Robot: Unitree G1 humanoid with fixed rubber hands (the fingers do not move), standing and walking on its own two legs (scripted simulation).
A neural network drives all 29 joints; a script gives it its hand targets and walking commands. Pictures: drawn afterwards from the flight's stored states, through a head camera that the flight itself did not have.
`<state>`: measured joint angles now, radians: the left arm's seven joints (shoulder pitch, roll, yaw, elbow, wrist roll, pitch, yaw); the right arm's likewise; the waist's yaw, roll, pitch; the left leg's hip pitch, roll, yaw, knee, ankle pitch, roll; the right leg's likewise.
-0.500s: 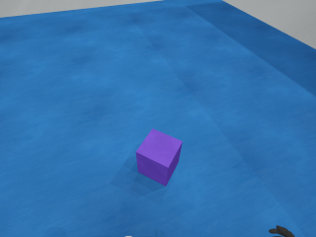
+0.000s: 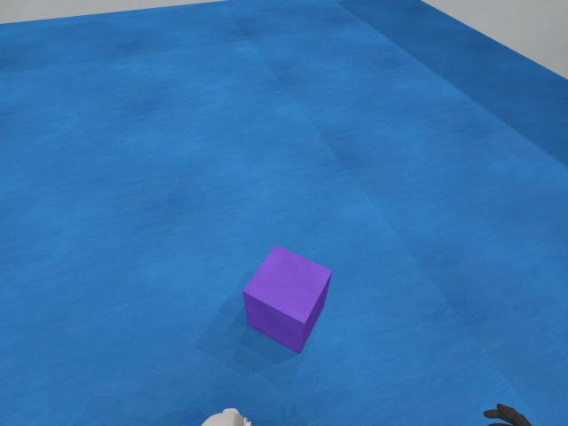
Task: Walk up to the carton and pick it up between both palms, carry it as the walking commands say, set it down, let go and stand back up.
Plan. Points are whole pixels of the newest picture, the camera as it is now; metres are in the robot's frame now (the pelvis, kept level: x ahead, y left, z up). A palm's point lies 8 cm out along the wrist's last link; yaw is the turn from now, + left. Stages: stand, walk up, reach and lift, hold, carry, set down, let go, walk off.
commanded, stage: walk up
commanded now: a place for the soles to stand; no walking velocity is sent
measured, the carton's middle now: (287, 299) +0.61 +0.00 -0.60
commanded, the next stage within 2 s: none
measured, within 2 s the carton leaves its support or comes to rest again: neither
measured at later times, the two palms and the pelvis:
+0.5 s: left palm out of the picture +0.15 +0.31 -0.07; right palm (530, 425) +0.17 -0.33 -0.07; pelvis +0.05 -0.01 +0.00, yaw +0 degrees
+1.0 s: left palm out of the picture +0.11 +0.34 -0.06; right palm (510, 396) +0.20 -0.32 -0.07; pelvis +0.05 +0.00 -0.01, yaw +0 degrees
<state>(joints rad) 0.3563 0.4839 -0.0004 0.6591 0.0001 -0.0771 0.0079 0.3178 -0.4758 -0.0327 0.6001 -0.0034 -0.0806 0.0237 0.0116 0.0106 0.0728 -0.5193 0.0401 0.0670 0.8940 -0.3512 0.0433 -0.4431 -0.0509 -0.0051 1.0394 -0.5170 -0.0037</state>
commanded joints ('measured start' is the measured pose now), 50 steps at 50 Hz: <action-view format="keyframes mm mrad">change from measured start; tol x32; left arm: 1 120 208 111 49 20 -1 5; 36 -138 186 78 -14 9 1 12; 50 213 392 155 85 4 -55 135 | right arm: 1 -19 -270 -108 -4 -27 18 -12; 50 -320 -181 -108 -157 -63 84 52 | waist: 1 2 179 -60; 5 51 -212 -8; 10 -68 160 -177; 50 46 -81 -54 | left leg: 1 42 228 -384 -407 -226 184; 5 -264 -27 -44 136 -181 -24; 10 356 212 -470 -342 60 119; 18 -189 -21 -4 95 2 -9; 25 299 308 -534 -306 252 263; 33 -16 -5 -13 -32 -14 11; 37 301 252 -500 -323 36 196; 45 -581 26 -140 365 -288 -19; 50 -432 76 -169 379 -204 -27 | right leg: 1 -18 -7 -51 -183 -72 -36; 5 104 -324 600 -672 -200 -256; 10 -242 -3 -18 16 193 -43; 13 -236 -25 -6 -62 -125 -38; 20 150 -235 309 -361 466 -244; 25 -229 -1 -39 -28 -61 -41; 33 115 -229 298 -376 415 -243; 39 -208 -6 -20 -65 -121 -42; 45 432 -400 815 -609 185 -326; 50 305 -291 569 -453 650 -275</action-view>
